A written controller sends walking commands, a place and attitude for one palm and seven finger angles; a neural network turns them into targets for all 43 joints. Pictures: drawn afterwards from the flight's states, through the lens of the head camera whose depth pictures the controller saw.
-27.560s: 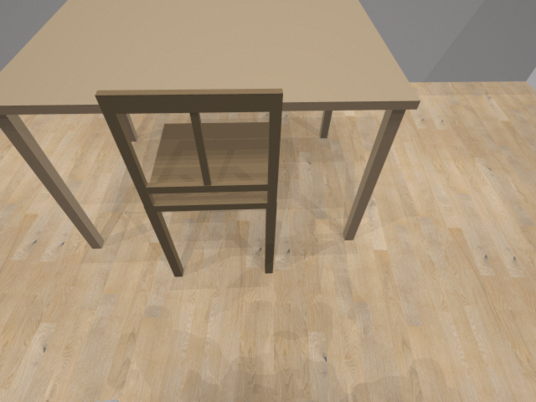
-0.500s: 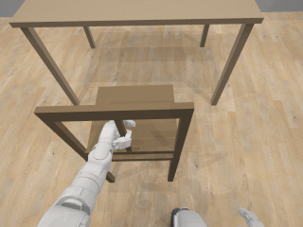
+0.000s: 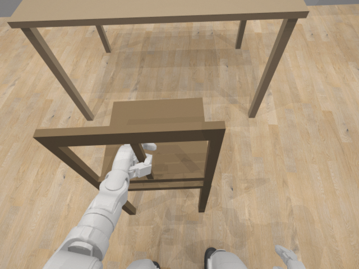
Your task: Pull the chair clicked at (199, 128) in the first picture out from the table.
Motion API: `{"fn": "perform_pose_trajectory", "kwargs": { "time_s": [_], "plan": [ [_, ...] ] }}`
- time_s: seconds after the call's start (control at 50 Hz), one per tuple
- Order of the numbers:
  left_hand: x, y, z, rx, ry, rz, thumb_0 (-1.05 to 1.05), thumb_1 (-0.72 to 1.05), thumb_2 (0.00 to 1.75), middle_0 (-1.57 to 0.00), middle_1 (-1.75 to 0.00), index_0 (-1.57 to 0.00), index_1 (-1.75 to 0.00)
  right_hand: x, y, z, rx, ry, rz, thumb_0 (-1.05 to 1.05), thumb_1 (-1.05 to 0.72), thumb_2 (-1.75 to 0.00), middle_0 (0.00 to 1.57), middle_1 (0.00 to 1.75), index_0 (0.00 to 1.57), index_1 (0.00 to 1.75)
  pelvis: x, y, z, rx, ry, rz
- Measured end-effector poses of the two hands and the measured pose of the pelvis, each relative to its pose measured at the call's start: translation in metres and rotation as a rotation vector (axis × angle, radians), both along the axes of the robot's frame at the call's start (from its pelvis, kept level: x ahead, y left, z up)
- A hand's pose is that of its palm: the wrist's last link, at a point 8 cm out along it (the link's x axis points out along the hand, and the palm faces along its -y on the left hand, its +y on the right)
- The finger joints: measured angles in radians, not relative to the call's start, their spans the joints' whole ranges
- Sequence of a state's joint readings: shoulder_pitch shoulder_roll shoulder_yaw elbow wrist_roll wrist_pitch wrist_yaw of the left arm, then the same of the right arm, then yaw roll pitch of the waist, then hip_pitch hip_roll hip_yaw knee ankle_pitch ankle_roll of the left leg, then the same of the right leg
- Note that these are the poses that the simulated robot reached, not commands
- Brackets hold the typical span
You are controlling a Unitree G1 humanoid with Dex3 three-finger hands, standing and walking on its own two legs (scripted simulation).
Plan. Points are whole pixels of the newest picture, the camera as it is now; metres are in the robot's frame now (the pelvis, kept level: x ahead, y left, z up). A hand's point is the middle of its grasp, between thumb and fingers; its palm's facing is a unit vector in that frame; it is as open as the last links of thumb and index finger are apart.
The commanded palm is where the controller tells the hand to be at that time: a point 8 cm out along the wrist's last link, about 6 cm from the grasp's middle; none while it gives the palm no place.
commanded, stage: stop walking, hand still on the chair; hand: left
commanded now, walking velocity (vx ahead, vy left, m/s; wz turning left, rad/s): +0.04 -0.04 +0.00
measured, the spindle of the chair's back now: (143, 161) +0.38 +0.11 -0.09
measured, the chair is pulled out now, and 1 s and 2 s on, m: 0.47 0.48 0.48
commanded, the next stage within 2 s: open the thumb and straighten the fingers in 0.88 s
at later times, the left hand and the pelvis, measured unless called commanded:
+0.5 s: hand (147, 166) +0.34 +0.09 -0.05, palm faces -0.14 -0.98 -0.15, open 5.3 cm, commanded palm +0.34 +0.15 -0.03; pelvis +0.04 +0.01 +0.01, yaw -1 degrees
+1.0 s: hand (146, 166) +0.34 +0.10 -0.05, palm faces -0.18 -0.97 -0.15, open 5.3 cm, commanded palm +0.33 +0.15 -0.03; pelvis +0.05 +0.03 +0.01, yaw -1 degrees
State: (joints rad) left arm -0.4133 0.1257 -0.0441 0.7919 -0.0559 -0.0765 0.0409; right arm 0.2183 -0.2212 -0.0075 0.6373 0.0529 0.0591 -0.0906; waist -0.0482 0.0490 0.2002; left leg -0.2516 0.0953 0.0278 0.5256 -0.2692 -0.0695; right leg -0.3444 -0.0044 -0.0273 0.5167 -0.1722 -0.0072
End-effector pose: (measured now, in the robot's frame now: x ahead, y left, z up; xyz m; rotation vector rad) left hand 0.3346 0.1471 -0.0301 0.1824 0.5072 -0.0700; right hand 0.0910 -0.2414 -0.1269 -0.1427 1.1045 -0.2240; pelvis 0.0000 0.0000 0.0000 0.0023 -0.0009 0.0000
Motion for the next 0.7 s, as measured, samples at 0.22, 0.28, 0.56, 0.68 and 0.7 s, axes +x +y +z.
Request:
{"fn": "perform_pose_trajectory", "kwargs": {
  "time_s": [0.22, 0.28, 0.56, 0.68, 0.7],
  "plan": [
    [-0.005, -0.001, 0.002, 0.011, 0.029, 0.036, 0.06, 0.7, 0.82, -0.25, -1.18, -0.5, -1.45, 0.018, -0.004, -0.002, 0.015, -0.032, -0.012, 0.01, -0.9, -0.89, 0.2, 0.3, 0.2, 0.3, 0.017, -0.007, 0.003, 0.006, 0.004, -0.013],
    [-0.003, -0.001, 0.002, 0.014, 0.039, 0.029, 0.06, 0.69, 0.82, -0.25, -1.19, -0.5, -1.45, 0.028, -0.011, 0.003, -0.014, -0.052, -0.018, 0.01, -0.9, -0.89, 0.2, 0.3, 0.2, 0.3, 0.023, -0.004, 0.004, 0.006, -0.001, -0.011],
    [0.0, 0.002, 0.002, 0.0, 0.054, -0.032, 0.06, 0.69, 0.83, -0.22, -1.25, -0.5, -1.45, 0.061, 0.002, 0.021, -0.057, -0.121, -0.02, 0.01, -0.91, -0.89, 0.2, 0.3, 0.2, 0.3, 0.04, 0.017, 0.006, 0.004, -0.013, -0.015],
    [0.001, 0.003, 0.001, -0.004, 0.051, -0.051, 0.06, 0.68, 0.83, -0.22, -1.26, -0.5, -1.45, 0.06, 0.024, 0.015, -0.015, -0.103, -0.012, 0.01, -0.91, -0.89, 0.2, 0.3, 0.2, 0.3, 0.044, 0.024, 0.006, 0.006, -0.014, -0.015],
    [0.002, 0.003, 0.001, -0.004, 0.051, -0.054, 0.06, 0.68, 0.83, -0.22, -1.26, -0.5, -1.45, 0.059, 0.028, 0.014, -0.008, -0.098, -0.01, 0.01, -0.91, -0.89, 0.2, 0.3, 0.2, 0.3, 0.045, 0.025, 0.006, 0.006, -0.014, -0.015]
  ]
}}
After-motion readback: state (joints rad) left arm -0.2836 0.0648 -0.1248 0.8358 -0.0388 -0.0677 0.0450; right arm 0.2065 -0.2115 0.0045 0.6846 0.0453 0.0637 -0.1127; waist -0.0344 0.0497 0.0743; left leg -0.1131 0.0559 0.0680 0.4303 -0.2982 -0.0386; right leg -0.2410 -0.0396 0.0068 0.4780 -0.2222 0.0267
